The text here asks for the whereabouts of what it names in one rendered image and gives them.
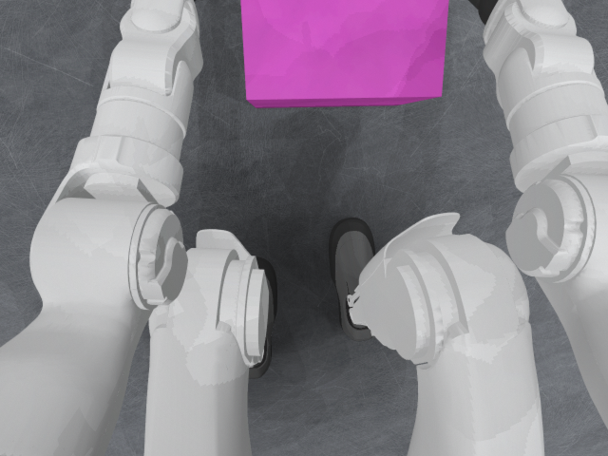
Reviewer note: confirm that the robot right hand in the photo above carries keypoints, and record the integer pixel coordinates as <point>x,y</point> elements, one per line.
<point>484,7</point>

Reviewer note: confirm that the robot right forearm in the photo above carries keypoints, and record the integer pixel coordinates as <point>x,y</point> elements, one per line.
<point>552,100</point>

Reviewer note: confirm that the robot left forearm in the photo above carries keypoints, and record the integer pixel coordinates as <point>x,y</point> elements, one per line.
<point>133,152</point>

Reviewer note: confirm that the carton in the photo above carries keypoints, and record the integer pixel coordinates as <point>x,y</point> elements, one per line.
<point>323,53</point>

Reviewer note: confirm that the left robot foot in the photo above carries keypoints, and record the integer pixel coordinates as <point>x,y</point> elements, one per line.
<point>259,369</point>

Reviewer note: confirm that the right robot upper arm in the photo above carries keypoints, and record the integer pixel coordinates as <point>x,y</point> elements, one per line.
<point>559,235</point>

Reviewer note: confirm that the left robot upper arm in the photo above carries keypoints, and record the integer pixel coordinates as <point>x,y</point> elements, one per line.
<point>101,266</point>

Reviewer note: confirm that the robot right shin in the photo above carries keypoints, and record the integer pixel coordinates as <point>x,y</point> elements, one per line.
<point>367,309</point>

